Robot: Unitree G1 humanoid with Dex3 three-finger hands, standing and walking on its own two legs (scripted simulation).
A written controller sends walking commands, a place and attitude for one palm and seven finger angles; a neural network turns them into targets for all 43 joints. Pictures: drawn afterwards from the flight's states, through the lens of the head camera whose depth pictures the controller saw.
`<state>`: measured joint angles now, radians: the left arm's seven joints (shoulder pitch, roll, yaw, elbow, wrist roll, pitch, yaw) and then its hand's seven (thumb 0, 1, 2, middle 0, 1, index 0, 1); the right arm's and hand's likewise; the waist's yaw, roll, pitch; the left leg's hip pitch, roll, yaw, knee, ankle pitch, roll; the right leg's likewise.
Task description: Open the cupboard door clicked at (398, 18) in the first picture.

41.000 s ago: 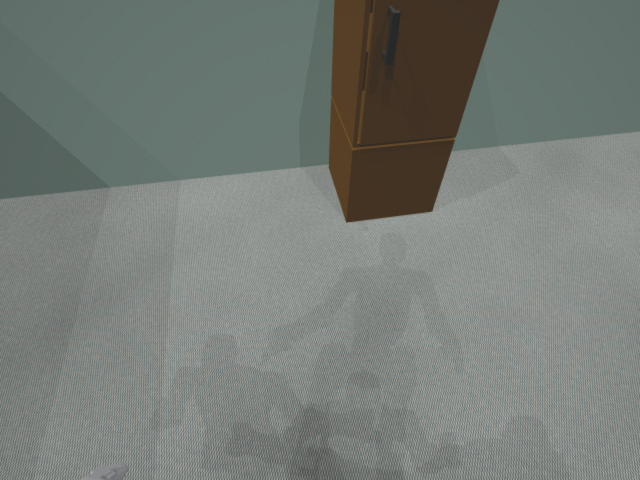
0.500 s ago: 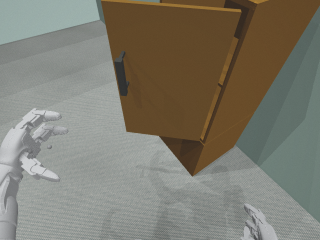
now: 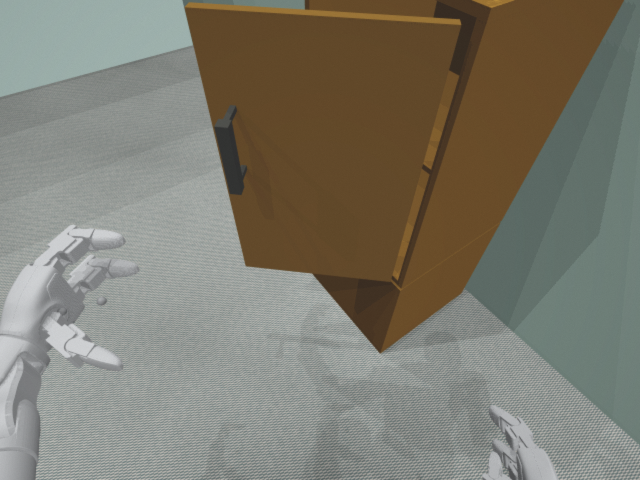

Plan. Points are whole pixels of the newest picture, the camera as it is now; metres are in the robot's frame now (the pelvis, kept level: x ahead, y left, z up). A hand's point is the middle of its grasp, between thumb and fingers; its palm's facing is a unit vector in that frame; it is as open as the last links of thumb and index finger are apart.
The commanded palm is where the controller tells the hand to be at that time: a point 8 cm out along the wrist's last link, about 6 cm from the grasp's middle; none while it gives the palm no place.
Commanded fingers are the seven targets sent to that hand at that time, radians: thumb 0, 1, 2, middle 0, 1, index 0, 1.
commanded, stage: move the hooked fingers beside the handle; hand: left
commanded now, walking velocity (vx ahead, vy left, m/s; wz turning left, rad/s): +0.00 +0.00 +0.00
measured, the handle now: (234, 151) +0.60 +0.19 +0.06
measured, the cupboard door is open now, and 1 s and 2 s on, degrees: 47 47 47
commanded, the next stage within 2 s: none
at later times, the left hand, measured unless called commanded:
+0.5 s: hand (131, 251) +0.36 +0.27 +0.08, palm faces -0.06 -1.00 -0.01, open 14.0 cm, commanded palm +0.34 +0.32 +0.08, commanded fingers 0.00 -0.50 0.30 -0.30 -1.20 -0.30 -1.20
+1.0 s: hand (167, 206) +0.45 +0.25 +0.08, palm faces -0.08 -1.00 -0.01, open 14.0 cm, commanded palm +0.43 +0.30 +0.08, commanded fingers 0.00 -0.50 0.30 -0.30 -1.20 -0.30 -1.20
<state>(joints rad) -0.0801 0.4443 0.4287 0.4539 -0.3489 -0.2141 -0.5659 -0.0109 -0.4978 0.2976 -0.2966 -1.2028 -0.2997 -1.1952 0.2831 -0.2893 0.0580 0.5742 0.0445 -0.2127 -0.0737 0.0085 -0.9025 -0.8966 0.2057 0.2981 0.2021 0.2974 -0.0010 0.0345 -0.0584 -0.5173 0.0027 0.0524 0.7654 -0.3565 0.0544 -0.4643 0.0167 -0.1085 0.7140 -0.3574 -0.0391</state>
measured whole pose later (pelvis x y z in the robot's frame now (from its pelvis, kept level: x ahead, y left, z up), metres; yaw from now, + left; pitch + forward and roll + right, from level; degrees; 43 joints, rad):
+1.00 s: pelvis +0.01 +0.01 -0.01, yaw -2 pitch +14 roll -2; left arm -0.69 0.57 0.43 1.06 -0.20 -0.32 -0.51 -0.01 -0.50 0.30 -0.30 -1.20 -0.30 -1.20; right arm 0.36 -0.30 0.05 0.60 0.03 -0.05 -0.05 0.00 -0.90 -0.90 0.21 0.30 0.20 0.30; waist -0.10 0.01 -0.08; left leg -0.71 0.02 0.07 0.85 -0.39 0.06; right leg -0.67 0.03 -0.09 0.80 -0.38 -0.03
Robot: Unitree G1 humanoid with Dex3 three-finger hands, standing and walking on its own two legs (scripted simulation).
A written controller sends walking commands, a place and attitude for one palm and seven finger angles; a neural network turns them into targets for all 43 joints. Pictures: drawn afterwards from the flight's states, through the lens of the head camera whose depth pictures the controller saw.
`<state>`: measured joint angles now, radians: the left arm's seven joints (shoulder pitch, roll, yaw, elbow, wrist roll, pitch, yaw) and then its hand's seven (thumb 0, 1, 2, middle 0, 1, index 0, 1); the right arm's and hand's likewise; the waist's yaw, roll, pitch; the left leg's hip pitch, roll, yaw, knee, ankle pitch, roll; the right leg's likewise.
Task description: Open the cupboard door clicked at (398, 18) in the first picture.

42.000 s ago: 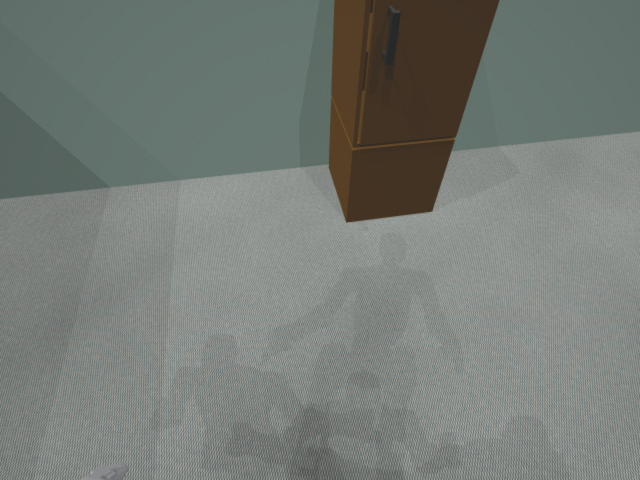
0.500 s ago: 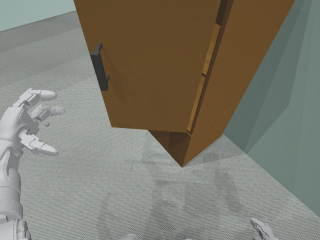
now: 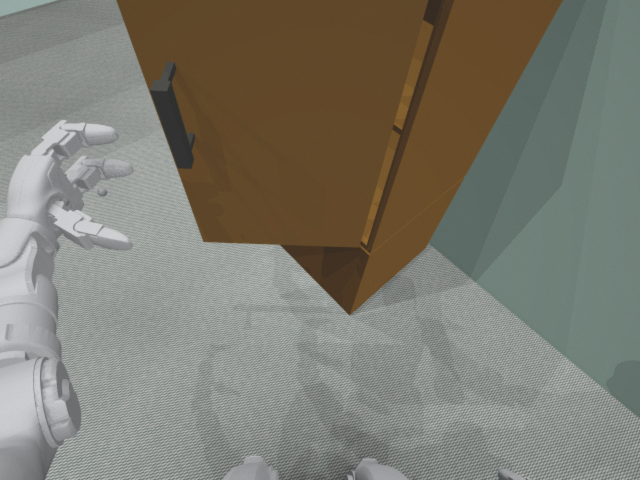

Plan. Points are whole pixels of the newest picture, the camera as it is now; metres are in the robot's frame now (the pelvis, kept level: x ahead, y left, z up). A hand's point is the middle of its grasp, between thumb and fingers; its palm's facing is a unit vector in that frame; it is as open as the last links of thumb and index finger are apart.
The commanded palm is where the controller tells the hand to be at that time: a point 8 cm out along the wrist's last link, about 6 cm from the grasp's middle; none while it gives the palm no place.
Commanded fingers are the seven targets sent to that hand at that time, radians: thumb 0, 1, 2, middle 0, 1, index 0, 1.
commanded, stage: move the hooked fingers beside the handle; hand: left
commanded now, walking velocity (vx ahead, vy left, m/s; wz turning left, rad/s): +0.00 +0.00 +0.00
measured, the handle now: (177, 118) +0.59 +0.20 +0.08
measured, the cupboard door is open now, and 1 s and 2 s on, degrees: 47 47 47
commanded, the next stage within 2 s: slide the fingers in behind the handle in 1.44 s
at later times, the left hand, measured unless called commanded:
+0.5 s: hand (121, 147) +0.51 +0.25 +0.10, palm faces -0.04 -1.00 -0.01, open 14.0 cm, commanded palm +0.50 +0.30 +0.09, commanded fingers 0.00 -0.50 0.30 -0.30 -1.20 -0.30 -1.20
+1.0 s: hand (123, 138) +0.54 +0.26 +0.08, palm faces -0.04 -1.00 +0.00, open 14.0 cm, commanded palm +0.52 +0.30 +0.08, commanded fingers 0.00 -0.50 0.30 -0.30 -1.20 -0.30 -1.20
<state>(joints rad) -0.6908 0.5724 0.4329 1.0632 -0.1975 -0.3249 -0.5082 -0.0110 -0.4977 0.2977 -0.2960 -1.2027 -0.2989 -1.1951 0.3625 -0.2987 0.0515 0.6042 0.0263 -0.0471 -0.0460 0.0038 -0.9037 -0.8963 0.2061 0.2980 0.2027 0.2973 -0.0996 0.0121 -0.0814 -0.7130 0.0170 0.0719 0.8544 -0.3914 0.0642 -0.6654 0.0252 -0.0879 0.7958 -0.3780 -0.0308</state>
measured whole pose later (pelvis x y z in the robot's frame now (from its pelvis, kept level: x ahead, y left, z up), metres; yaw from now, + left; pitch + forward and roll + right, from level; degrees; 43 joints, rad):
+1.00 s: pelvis +0.01 +0.01 -0.01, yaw -2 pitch +23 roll -5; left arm -0.99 0.78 0.50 1.27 -0.09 -0.30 -0.48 -0.01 -0.50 0.30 -0.30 -1.20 -0.30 -1.19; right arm 0.46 -0.30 0.07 0.61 -0.01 0.09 -0.02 0.00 -0.90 -0.90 0.21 0.30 0.20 0.30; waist -0.21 0.02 -0.08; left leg -0.91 0.05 0.06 0.95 -0.44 0.07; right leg -0.84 0.06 -0.10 0.83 -0.39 -0.02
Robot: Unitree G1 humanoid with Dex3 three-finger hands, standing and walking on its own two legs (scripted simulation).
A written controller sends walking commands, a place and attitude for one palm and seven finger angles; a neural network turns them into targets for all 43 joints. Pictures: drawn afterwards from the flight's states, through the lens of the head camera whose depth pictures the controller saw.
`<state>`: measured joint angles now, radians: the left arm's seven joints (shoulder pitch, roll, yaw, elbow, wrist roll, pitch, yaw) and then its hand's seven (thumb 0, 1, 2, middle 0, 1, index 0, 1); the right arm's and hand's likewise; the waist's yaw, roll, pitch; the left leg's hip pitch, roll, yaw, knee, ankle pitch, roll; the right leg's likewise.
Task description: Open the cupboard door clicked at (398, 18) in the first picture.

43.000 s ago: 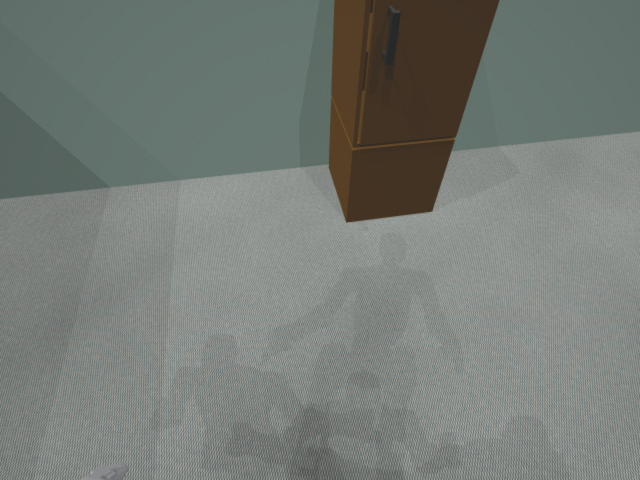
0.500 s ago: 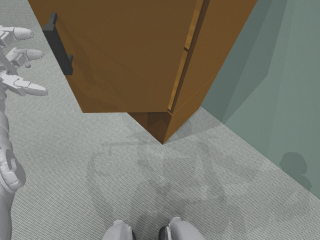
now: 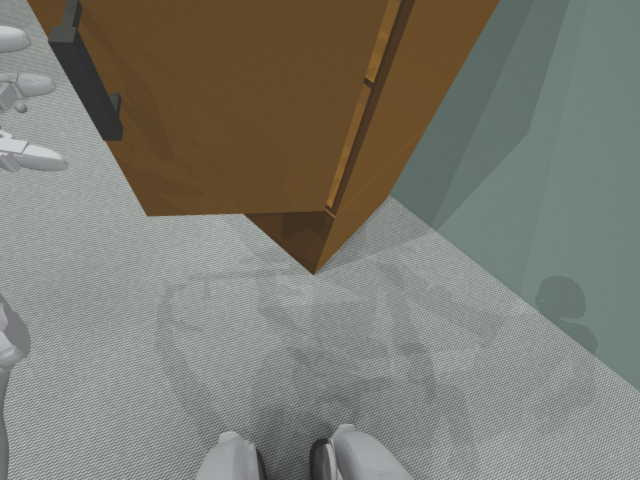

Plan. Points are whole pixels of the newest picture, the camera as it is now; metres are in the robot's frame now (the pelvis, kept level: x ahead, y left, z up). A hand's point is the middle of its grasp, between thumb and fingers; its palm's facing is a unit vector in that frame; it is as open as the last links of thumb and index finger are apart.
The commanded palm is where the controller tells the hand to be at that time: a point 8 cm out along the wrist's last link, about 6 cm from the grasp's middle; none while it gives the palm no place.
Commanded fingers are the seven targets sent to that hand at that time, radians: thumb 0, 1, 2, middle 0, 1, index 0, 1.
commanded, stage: move the hooked fingers beside the handle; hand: left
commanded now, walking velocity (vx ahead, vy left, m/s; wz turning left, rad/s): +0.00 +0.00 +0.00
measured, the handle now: (94, 76) +0.57 +0.21 +0.09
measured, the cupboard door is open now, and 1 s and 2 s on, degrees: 47 47 47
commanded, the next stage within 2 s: slide the fingers in behind the handle in 0.44 s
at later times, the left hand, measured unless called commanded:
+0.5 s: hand (36, 108) +0.52 +0.26 +0.09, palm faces +0.01 -1.00 -0.01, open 14.0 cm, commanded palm +0.50 +0.30 +0.09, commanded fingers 0.00 -0.50 0.30 -0.30 -1.20 -0.30 -1.20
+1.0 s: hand (65, 107) +0.52 +0.23 +0.09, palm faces -0.01 -1.00 +0.00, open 14.0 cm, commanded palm +0.51 +0.27 +0.09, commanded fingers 0.00 -0.50 0.30 -0.30 -1.20 -0.30 -1.20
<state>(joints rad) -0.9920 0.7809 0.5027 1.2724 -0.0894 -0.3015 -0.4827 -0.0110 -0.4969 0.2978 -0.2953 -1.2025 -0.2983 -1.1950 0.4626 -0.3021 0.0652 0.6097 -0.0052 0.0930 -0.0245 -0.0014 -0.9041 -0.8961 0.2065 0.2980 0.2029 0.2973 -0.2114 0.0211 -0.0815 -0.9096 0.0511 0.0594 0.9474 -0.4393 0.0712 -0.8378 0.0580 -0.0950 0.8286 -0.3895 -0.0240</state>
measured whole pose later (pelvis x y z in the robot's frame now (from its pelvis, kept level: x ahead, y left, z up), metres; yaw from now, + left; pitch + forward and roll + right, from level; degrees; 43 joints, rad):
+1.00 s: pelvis +0.00 -0.01 +0.00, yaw +1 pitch +22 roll -5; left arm -1.02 0.69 0.43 1.27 -0.09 -0.31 -0.39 -0.01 -0.50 0.30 -0.30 -1.20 -0.30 -1.20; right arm 0.44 -0.30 0.06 0.62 -0.01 0.08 -0.02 0.00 -0.90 -0.90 0.21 0.30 0.20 0.30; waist -0.21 0.03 -0.08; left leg -0.92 0.05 0.05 0.96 -0.44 0.06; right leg -0.84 0.06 -0.11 0.85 -0.40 -0.03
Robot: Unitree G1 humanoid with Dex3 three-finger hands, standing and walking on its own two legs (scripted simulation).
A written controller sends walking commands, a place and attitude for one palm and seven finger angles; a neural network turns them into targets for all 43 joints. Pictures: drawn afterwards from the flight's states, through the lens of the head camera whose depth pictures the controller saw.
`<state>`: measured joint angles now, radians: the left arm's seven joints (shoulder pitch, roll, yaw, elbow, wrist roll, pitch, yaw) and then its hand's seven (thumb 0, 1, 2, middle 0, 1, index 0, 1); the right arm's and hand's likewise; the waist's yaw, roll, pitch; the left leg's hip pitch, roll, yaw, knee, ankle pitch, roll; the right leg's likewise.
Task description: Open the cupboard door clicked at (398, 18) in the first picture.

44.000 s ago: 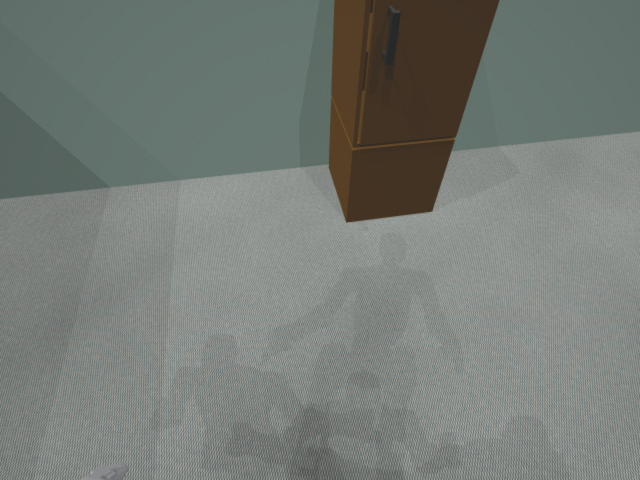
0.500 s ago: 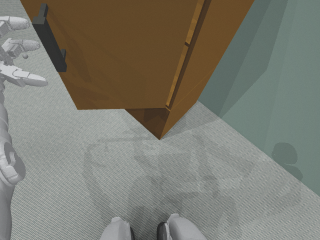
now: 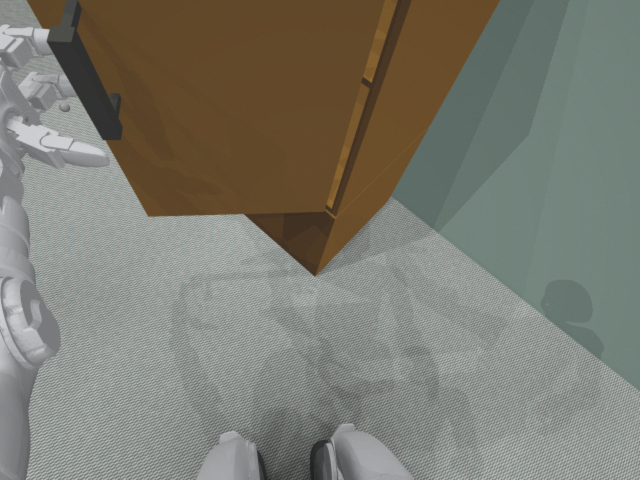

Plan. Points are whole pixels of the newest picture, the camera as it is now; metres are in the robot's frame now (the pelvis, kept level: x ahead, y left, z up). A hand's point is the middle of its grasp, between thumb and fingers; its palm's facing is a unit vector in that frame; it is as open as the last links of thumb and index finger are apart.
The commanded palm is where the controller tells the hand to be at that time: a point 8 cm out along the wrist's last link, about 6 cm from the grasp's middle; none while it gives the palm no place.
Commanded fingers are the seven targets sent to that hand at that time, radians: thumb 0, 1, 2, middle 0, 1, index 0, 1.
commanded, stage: slide the fingers in behind the handle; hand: left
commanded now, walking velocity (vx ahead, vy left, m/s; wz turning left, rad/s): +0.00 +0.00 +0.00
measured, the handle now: (93, 76) +0.57 +0.21 +0.09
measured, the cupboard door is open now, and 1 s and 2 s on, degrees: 47 47 47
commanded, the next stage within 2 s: close the thumb around the handle in 1.14 s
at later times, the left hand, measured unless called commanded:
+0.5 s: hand (95, 112) +0.52 +0.20 +0.09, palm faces -0.01 -1.00 -0.01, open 14.0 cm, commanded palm +0.50 +0.24 +0.09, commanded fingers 0.00 -0.50 0.30 -0.30 -1.20 -0.30 -1.20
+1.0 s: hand (106, 112) +0.52 +0.19 +0.09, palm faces +0.00 -1.00 -0.01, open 14.0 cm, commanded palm +0.50 +0.23 +0.09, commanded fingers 0.00 -0.50 0.30 -0.30 -1.20 -0.30 -1.20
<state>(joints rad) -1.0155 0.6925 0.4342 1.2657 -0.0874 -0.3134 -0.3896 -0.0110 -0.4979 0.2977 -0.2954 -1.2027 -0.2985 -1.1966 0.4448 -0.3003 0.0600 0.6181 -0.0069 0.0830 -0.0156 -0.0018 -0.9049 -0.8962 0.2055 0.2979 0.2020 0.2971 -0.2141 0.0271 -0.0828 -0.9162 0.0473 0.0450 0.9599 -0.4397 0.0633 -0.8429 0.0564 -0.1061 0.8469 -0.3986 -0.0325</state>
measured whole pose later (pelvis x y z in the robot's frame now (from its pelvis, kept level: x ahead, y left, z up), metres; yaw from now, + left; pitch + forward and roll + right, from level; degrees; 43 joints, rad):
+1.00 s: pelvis +0.00 -0.01 +0.00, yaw +0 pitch +20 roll -3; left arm -0.96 0.56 0.40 1.23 -0.09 -0.36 -0.28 -0.01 -0.50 0.30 -0.29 -1.20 -0.30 -1.20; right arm 0.44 -0.28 0.05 0.62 -0.01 0.06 0.01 0.00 -0.91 -0.90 0.20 0.30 0.20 0.30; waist -0.19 0.03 -0.10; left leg -0.86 0.04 0.06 0.94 -0.44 0.05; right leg -0.80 0.05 -0.09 0.85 -0.41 -0.04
